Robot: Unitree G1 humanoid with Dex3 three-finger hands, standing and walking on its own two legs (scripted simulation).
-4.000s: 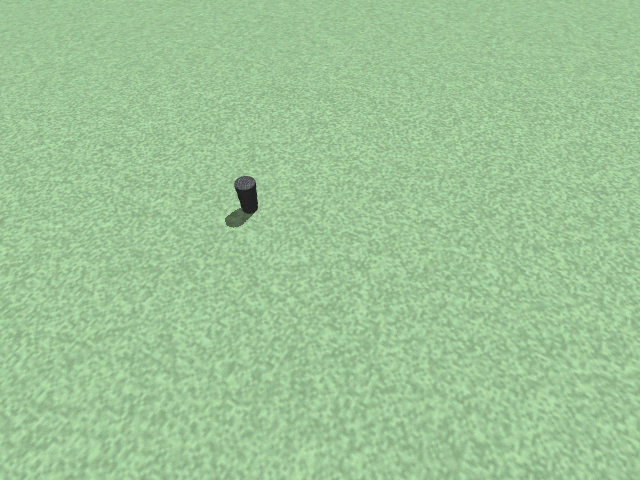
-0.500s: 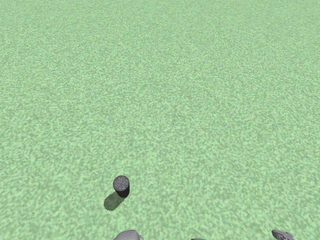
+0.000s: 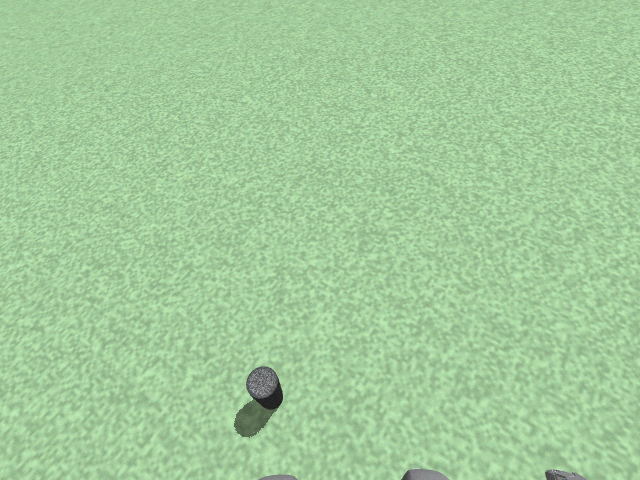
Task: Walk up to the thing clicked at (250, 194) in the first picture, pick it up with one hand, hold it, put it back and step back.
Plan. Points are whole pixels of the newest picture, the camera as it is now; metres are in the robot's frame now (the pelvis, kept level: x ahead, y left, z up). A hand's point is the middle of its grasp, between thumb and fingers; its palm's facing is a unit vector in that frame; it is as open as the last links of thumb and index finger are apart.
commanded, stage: walk up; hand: left
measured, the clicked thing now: (267, 390) +0.43 +0.24 -0.68
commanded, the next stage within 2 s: none
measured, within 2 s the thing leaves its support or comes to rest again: neither
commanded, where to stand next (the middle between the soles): +0.09 +0.02 m, yaw +1 degrees
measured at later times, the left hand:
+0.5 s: hand out of the picture +0.10 +0.27 -0.14, palm faces -0.01 -0.94 -0.33, open 7.4 cm
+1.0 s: hand out of the picture +0.11 +0.26 -0.13, palm faces +0.02 -0.94 -0.34, open 7.4 cm
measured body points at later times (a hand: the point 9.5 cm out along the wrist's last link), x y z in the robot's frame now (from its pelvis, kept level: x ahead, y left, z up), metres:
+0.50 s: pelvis +0.02 +0.02 +0.02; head +0.02 +0.03 +0.47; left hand +0.10 +0.32 -0.11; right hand +0.09 -0.29 -0.10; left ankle +0.01 +0.14 -0.73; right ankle +0.05 -0.12 -0.73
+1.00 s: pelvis +0.03 +0.01 +0.02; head +0.04 +0.00 +0.47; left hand +0.11 +0.31 -0.11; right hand +0.13 -0.29 -0.11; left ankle +0.01 +0.14 -0.73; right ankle +0.05 -0.12 -0.73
